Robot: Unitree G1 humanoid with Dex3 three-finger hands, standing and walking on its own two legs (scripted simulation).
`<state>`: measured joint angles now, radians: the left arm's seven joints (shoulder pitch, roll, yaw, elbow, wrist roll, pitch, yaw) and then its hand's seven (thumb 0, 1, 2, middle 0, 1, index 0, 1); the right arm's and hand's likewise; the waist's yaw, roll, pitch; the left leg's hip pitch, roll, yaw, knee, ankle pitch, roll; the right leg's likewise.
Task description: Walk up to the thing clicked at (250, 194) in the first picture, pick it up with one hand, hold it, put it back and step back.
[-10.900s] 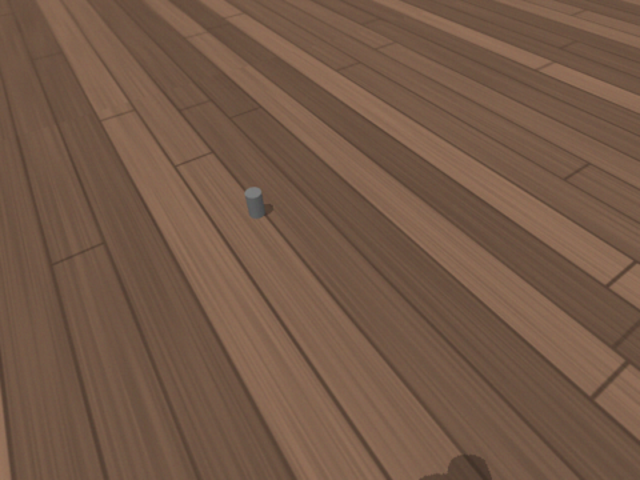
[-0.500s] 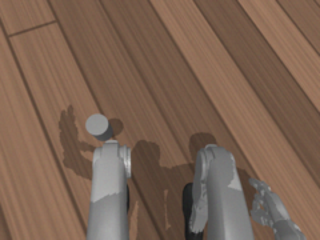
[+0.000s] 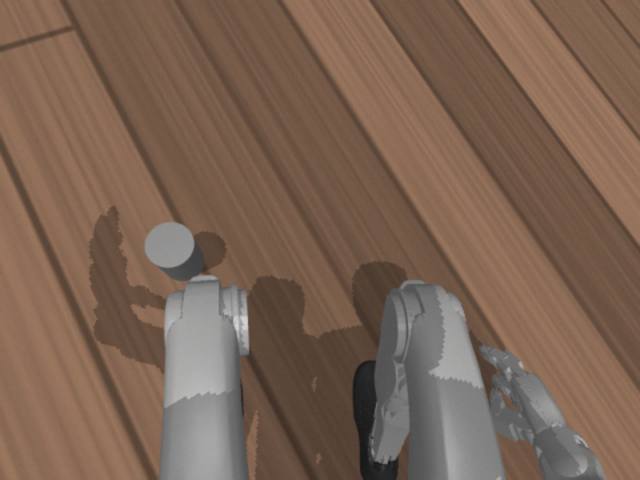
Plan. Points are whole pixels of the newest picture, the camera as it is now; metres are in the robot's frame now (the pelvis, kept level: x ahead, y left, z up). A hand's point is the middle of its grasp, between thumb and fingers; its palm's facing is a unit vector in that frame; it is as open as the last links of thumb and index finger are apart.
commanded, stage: approach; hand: left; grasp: from the side
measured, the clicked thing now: (177, 253) +0.40 +0.25 -0.28
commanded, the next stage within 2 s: close in in 0.26 s
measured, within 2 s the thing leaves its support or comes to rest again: neither
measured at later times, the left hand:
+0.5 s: hand (123, 262) +0.37 +0.31 -0.22, palm faces +0.07 -1.00 +0.06, open 17.6 cm
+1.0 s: hand (156, 261) +0.37 +0.27 -0.24, palm faces +0.17 -0.98 +0.03, open 17.3 cm
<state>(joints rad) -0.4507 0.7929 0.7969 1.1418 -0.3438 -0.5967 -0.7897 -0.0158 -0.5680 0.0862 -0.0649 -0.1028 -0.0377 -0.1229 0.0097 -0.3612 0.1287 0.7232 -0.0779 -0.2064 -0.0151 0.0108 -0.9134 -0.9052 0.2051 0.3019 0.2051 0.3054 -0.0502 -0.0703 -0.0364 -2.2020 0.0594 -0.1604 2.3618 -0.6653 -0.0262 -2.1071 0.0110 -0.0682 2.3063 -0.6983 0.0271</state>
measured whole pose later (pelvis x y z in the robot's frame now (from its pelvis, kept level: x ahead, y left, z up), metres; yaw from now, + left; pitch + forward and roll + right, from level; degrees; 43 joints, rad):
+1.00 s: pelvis -0.01 +0.02 -0.08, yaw -8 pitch +9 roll -16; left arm -0.45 0.71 0.53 1.38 -0.21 -1.14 -0.24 -0.02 -0.51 0.06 -0.05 -0.08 -0.06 -0.07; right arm -0.18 -0.36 0.47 0.59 -0.35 -0.06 0.13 0.01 -0.91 -0.90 0.21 0.30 0.21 0.31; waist -0.17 -0.27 0.26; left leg -2.21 0.04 -0.39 2.69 -0.69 -0.02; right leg -2.04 0.09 -0.21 2.47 -0.65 0.06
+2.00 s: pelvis -0.02 +0.03 -0.08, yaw -10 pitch +8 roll -18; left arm -0.47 0.76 0.48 1.37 -0.14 -1.18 -0.01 0.01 -0.24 0.84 -0.69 -0.94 -0.67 -0.95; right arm -0.20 -0.37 0.51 0.56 -0.38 -0.02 0.16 0.00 -0.88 -0.90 0.21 0.30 0.21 0.30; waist -0.20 -0.30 0.32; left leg -2.20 0.04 -0.44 2.71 -0.70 -0.02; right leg -2.02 0.11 -0.25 2.45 -0.63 0.08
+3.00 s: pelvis +0.00 +0.00 -0.03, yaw -2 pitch +26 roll -8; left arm -0.33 0.43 0.36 0.73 -0.19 -0.72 -0.16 0.01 -0.39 1.07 -0.70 -1.03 -0.68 -1.03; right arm -0.03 -0.28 0.12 0.66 -0.12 0.05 0.11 0.01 -0.90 -0.90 0.21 0.30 0.20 0.30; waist -0.07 -0.06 -0.03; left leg -2.25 0.05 -0.21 2.46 -0.68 -0.03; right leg -2.14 0.02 -0.10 2.38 -0.70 0.03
